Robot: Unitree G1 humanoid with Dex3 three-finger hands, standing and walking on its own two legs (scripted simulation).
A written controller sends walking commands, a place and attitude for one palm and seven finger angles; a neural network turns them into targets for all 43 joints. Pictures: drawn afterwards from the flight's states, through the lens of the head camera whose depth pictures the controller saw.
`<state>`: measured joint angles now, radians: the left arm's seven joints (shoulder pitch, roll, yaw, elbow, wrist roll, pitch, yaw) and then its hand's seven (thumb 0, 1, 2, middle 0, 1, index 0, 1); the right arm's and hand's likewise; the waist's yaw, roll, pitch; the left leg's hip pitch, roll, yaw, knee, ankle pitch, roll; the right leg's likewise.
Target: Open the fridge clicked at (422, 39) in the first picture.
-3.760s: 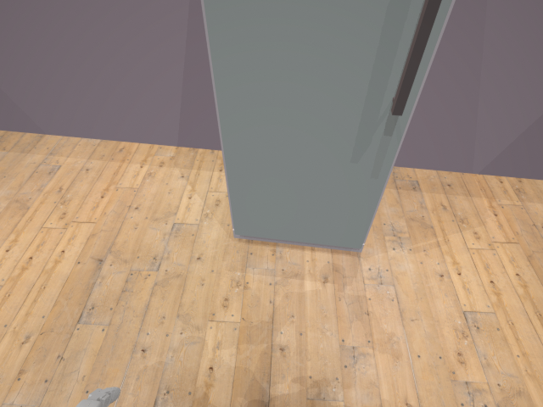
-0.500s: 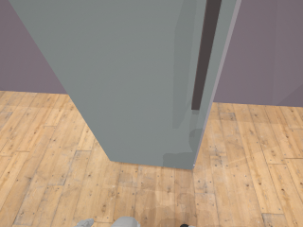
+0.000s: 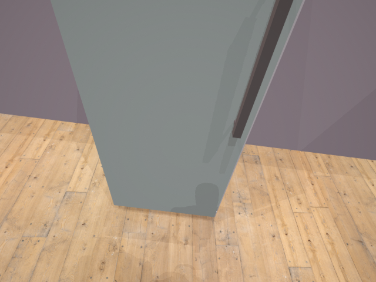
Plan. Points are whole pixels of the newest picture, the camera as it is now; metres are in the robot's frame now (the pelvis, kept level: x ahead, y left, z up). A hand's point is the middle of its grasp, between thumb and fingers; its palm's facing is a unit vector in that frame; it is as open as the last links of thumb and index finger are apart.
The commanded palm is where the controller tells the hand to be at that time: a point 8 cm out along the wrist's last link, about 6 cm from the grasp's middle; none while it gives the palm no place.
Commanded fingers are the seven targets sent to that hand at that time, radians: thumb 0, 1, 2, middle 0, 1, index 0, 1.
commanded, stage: come to a stop and stand still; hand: right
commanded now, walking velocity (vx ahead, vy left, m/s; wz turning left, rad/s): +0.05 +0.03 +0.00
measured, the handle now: (259, 62) +0.55 -0.12 +0.22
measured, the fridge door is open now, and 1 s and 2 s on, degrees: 0 0 0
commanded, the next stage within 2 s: look again from close up in 0.46 s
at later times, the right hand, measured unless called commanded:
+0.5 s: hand out of the picture +0.02 -0.21 -0.19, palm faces +0.00 +0.98 -0.20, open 7.3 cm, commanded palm none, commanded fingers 0.00 -0.90 -0.90 0.20 0.30 0.20 0.30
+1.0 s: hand out of the picture +0.00 -0.20 -0.18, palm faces -0.04 +0.97 -0.23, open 7.4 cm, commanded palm none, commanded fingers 0.00 -0.90 -0.90 0.20 0.30 0.20 0.30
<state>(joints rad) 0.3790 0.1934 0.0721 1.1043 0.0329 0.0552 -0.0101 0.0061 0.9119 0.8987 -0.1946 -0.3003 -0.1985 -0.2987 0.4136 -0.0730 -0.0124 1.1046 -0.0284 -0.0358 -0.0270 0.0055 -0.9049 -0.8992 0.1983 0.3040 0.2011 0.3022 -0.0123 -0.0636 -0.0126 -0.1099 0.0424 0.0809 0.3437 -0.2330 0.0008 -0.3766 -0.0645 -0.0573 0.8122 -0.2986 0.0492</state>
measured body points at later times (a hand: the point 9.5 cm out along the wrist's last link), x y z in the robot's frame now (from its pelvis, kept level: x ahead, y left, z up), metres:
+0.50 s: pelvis +0.01 -0.04 -0.01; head +0.01 -0.04 +0.44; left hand +0.02 +0.19 -0.16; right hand +0.03 -0.26 -0.17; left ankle -0.03 +0.11 -0.75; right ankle -0.01 -0.15 -0.75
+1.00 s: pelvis -0.01 -0.02 -0.01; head +0.00 -0.01 +0.44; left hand -0.02 +0.19 -0.18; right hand +0.00 -0.26 -0.16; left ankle -0.03 +0.11 -0.75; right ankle -0.01 -0.15 -0.75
